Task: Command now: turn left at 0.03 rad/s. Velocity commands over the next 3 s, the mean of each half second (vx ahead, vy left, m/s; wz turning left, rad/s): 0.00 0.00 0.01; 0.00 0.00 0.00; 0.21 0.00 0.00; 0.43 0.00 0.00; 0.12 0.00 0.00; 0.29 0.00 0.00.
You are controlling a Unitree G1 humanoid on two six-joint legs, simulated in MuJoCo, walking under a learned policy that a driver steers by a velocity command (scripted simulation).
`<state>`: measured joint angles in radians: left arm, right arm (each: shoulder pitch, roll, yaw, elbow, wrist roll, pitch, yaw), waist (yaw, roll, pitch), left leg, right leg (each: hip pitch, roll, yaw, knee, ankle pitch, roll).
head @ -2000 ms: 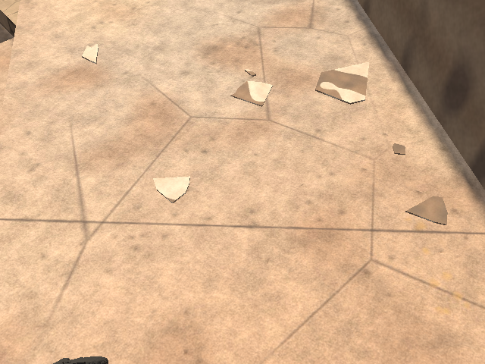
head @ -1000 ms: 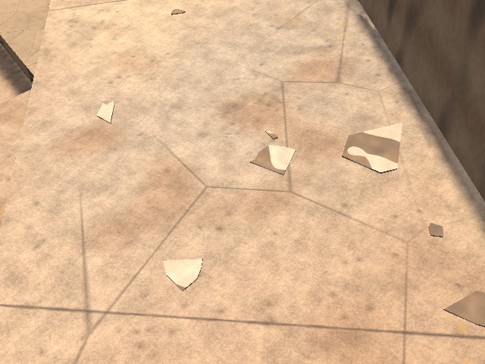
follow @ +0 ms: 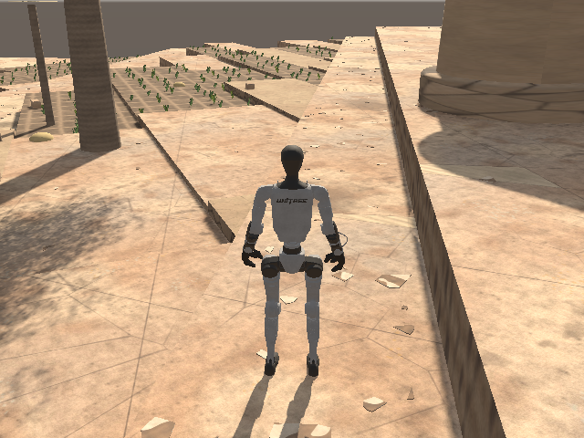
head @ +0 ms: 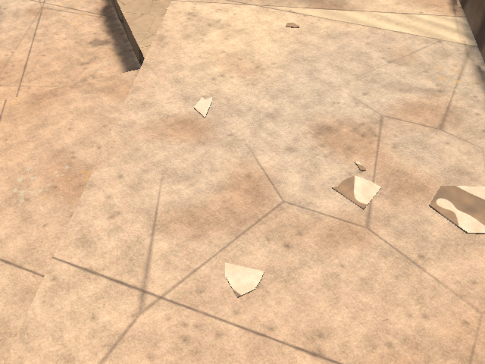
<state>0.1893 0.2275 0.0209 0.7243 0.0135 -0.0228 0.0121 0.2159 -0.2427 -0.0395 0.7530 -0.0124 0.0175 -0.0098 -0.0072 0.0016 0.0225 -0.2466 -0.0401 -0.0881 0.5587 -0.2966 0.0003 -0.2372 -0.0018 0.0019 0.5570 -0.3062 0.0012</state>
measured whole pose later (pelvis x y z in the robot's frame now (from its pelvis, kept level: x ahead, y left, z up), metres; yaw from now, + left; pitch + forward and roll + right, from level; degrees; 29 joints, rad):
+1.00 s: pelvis +0.00 -0.02 +0.01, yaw +0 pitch -2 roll +0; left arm 0.24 0.22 0.02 0.99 0.00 -0.02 0.02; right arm 0.23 -0.21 -0.04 1.06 0.00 0.01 -0.05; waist 0.00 0.01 0.04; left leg -0.18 0.00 -0.10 0.46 -0.25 -0.04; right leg -0.18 0.03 -0.01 0.47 -0.27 -0.04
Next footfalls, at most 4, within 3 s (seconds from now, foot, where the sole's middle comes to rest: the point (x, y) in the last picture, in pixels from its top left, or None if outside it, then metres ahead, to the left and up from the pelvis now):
1.42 left None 0.10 0.13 -0.77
1.90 right None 0.47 -0.10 -0.77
2.32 left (205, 347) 0.56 0.13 -0.77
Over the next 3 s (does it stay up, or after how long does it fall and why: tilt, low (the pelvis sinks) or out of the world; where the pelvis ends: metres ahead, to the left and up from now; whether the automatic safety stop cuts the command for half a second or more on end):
stays up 0.60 0.00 0.01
